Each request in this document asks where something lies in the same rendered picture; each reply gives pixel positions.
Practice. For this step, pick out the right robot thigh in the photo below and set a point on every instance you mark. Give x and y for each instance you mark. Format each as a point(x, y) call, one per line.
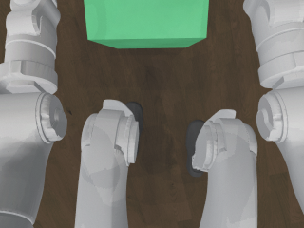
point(231, 199)

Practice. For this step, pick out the right robot upper arm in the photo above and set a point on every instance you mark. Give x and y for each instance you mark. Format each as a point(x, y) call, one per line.
point(280, 118)

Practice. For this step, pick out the right robot forearm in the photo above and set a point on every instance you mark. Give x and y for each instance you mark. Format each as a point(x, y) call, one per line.
point(278, 30)

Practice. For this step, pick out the left robot upper arm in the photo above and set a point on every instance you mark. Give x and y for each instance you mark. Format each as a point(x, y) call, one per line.
point(30, 123)

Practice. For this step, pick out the robot left foot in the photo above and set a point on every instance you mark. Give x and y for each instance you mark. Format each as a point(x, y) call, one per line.
point(137, 111)

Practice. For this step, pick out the left robot forearm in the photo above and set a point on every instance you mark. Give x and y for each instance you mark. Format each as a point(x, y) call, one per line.
point(30, 48)

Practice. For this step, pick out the carton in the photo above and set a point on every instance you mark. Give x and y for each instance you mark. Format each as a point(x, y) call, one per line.
point(125, 24)

